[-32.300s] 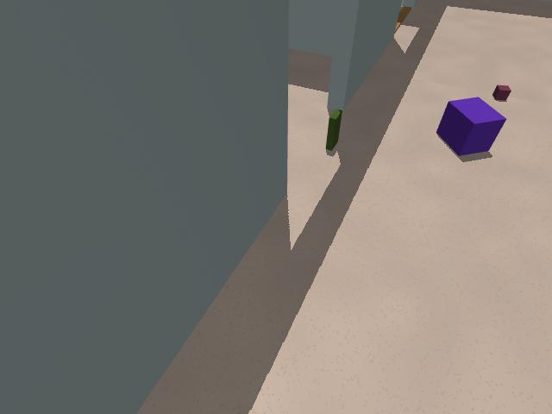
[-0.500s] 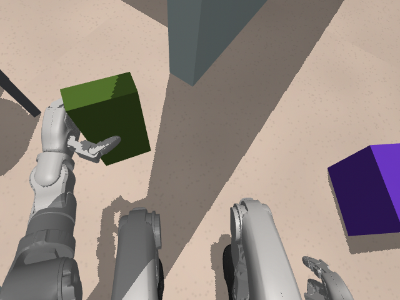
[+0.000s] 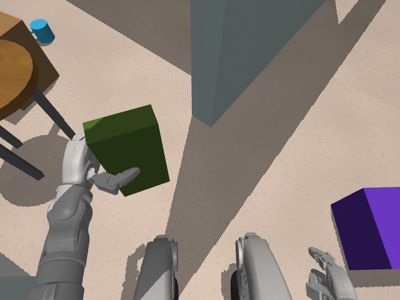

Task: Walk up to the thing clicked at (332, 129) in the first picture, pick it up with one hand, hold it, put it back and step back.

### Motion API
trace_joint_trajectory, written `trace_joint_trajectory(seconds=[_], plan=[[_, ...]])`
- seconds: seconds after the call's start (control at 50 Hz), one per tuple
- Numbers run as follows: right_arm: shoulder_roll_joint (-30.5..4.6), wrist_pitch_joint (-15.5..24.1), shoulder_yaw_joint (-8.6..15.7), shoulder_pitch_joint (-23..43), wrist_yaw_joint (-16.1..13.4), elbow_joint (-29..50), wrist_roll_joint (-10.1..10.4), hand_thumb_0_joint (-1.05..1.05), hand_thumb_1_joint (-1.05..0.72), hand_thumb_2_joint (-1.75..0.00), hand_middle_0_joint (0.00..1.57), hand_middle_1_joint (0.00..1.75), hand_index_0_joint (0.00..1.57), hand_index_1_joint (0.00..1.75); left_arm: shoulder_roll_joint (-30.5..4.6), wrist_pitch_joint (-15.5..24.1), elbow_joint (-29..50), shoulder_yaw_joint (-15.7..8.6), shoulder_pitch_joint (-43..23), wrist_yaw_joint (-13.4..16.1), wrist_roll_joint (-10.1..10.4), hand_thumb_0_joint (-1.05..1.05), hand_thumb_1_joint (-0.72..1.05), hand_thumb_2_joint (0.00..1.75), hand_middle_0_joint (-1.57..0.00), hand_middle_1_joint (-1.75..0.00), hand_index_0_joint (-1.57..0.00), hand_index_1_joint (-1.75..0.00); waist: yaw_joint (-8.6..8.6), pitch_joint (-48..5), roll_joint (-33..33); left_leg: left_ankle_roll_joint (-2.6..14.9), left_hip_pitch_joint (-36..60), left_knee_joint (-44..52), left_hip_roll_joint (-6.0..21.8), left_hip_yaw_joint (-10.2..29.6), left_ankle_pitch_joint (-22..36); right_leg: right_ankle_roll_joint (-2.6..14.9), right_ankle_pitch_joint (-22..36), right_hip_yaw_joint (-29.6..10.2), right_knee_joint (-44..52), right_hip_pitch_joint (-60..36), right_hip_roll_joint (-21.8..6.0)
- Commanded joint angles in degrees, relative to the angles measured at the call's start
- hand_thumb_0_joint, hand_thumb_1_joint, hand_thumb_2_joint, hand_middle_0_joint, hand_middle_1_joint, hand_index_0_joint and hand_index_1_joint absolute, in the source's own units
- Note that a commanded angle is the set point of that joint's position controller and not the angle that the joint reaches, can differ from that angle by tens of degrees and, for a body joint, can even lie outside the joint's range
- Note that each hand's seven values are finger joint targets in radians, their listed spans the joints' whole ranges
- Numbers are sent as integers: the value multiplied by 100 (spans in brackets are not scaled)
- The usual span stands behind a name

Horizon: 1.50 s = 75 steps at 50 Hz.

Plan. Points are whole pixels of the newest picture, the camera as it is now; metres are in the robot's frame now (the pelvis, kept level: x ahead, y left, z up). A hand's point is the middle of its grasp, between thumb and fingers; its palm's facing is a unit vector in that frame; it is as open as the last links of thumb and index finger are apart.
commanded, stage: lift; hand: left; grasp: from the side
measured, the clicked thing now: (135, 158) +0.39 +0.14 +0.02
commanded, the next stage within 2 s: hold in 1.22 s
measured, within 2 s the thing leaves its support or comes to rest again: neither
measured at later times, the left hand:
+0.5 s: hand (86, 128) +0.38 +0.18 +0.14, palm faces -0.01 -1.00 -0.02, open 8.6 cm
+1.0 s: hand (78, 101) +0.39 +0.17 +0.19, palm faces -0.04 -1.00 +0.00, open 8.6 cm
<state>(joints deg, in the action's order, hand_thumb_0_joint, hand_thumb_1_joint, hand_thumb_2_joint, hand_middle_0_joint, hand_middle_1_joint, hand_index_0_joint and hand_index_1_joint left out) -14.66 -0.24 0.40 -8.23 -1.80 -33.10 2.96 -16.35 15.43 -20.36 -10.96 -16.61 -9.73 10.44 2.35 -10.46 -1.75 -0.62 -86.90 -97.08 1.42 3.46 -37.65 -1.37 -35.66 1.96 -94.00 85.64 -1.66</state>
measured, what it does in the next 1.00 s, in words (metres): rises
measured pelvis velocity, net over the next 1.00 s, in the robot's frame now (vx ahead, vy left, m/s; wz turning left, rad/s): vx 0.05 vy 0.00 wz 0.01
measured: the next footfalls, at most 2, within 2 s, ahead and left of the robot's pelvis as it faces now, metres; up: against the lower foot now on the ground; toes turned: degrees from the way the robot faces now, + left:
none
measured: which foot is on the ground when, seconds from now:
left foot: down 0.00-1.00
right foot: down 0.00-1.00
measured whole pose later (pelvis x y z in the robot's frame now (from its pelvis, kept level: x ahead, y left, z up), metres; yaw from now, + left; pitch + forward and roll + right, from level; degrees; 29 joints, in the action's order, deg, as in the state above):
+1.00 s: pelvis +0.05 +0.00 +0.15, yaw +1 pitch +12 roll -2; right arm -13.4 2.3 0.3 -13.8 -2.6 -36.6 1.2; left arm -13.8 18.1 -26.2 -9.4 -10.9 -13.2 11.7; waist 1.6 -4.2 -0.7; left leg -0.4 -42.5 -59.0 2.2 1.0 -28.3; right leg -1.5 -25.9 1.2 -55.9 41.7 -1.0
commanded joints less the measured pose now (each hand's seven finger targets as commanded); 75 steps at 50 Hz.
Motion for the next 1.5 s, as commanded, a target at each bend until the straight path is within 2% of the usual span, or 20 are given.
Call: trace_joint_trajectory(seconds=[0.0,0.04,0.1,0.12,0.18,0.2,0.22,0.32,0.36,0.46,0.5,0.52,0.56,0.68,0.78,1.2,1.36,1.42,1.44,1.48], plan=[[-855,293,370,-277,-120,597,54,0,-89,-89,20,30,20,30,-809,247,1315,-281,-958,125,170,0,22,122,-126,-141,-129,-139,114,-2568,56,183,2348,1894,-111,25,1170,246,1305,20,1806,-2335,158],[-825,334,377,-326,-133,544,39,0,-89,-89,20,30,20,30,-812,254,1476,-226,-1167,115,158,0,19,122,-126,-141,-129,-139,143,-2542,-63,181,2589,2025,-117,-25,1326,248,1478,-6,1994,-2543,162],[-816,399,366,-409,-135,474,22,0,-89,-89,20,30,20,30,-733,208,1063,-168,-866,46,133,0,18,122,-127,-141,-130,-139,198,-2285,8,175,2927,2264,-83,-10,1662,243,1791,16,2231,-2779,165],[-812,417,367,-416,-130,470,9,0,-89,-89,20,30,20,30,-800,263,1377,-174,-1118,15,150,0,19,121,-126,-140,-129,-139,124,-2373,-121,154,3101,2383,-83,0,1694,259,1791,21,2296,-2888,171],[-808,441,369,-464,-122,470,4,0,-89,-89,20,30,20,30,-811,267,1290,-200,-892,-19,146,0,20,120,-126,-140,-129,-138,10,-2308,-210,117,3557,2703,-76,-26,1975,265,2001,28,2587,-3224,171],[-765,457,328,-417,-116,459,-10,0,-89,-89,20,30,20,30,-694,271,1148,-42,-854,-55,129,0,19,121,-126,-140,-129,-139,48,-2088,-202,117,3564,2778,-71,-35,1915,264,1951,40,2656,-3232,176],[-797,468,359,-481,-124,420,-18,0,-89,-89,20,30,20,30,-756,297,1162,-164,-917,-63,146,0,20,122,-127,-140,-129,-139,45,-2103,-227,102,3731,2881,-50,-9,2012,273,1992,53,2725,-3232,188],[-770,518,335,-408,-100,425,-43,0,-89,-89,20,30,20,30,-713,388,1236,-186,-989,-82,208,0,20,120,-126,-139,-128,-137,-42,-1760,-348,72,4050,3382,-38,11,1639,266,1675,75,3107,-3420,187],[-754,519,324,-442,-105,428,-55,0,-89,-89,20,30,20,30,-735,423,1136,-259,-787,-60,201,0,20,120,-126,-138,-128,-137,-78,-1809,-226,68,4195,3474,-35,-1,1874,258,1866,88,3197,-3658,194],[-701,534,295,-443,-125,462,-84,0,-89,-89,20,30,20,30,-640,497,1145,-99,-883,-73,177,0,20,121,-128,-139,-130,-139,-13,-1664,-26,117,4308,3758,-87,-139,1801,208,1924,32,3593,-4240,197],[-729,554,328,-493,-143,448,-101,0,-89,-89,20,30,20,30,-726,538,1284,-189,-967,-64,179,0,22,122,-128,-140,-130,-139,10,-1737,-68,110,4523,3874,-71,-127,1926,214,2042,36,3680,-4309,211],[-721,566,306,-505,-138,401,-109,0,-89,-89,20,30,20,30,-580,545,1167,-19,-957,-85,163,0,22,121,-128,-140,-130,-139,33,-1635,-205,69,4686,3950,-49,-96,1984,231,2045,64,3661,-4212,210],[-740,550,320,-544,-141,396,-115,0,-90,-89,20,30,20,30,-567,552,1078,-17,-970,-82,150,0,23,123,-129,-141,-131,-140,20,-1574,-125,57,4844,4076,-32,-65,2074,244,2084,95,3765,-4290,225],[-702,527,303,-665,-149,314,-132,0,-89,-89,20,30,20,30,-612,544,736,-134,-741,-175,187,0,25,125,-129,-143,-131,-142,-40,-1606,10,44,5146,4260,-29,-102,2767,247,2654,92,3994,-4891,235],[-677,493,299,-566,-128,308,-129,0,-89,-89,20,30,20,30,-512,599,767,-75,-899,-257,240,0,25,126,-129,-143,-131,-142,-58,-1244,-48,57,5222,4542,-35,-165,2414,237,2403,63,4285,-4991,232],[-704,452,314,-537,-184,232,-146,0,-88,-89,20,30,20,30,-542,764,530,-216,-970,-538,357,0,26,129,-126,-143,-128,-143,-51,-1107,64,76,5836,4974,-53,-309,2748,190,2839,-9,4819,-5739,215],[-657,419,303,-511,-196,202,-162,0,-90,-89,20,30,20,30,-468,734,358,-189,-919,-582,331,0,22,117,-121,-136,-123,-135,-34,-875,154,89,5795,5090,-67,-334,2670,169,2812,-24,4961,-5853,198],[-685,418,328,-449,-191,321,-144,0,-89,-89,20,30,20,30,-537,755,563,-265,-848,-541,305,0,21,115,-119,-134,-121,-133,-119,-931,74,76,5931,5203,-62,-333,2677,180,2776,-1,5006,-5913,204],[-619,406,284,-419,-189,275,-153,0,-90,-89,20,30,20,30,-389,734,406,-93,-806,-533,273,0,21,114,-119,-134,-122,-133,-90,-757,27,77,5870,5218,-86,-355,2545,182,2657,-9,5036,-5840,205],[-684,414,318,-444,-191,261,-156,0,-89,-89,20,30,20,30,-427,742,421,-151,-876,-514,288,0,20,113,-119,-133,-121,-132,-75,-870,163,76,5934,5228,-55,-325,2662,184,2760,-4,5014,-5946,215]])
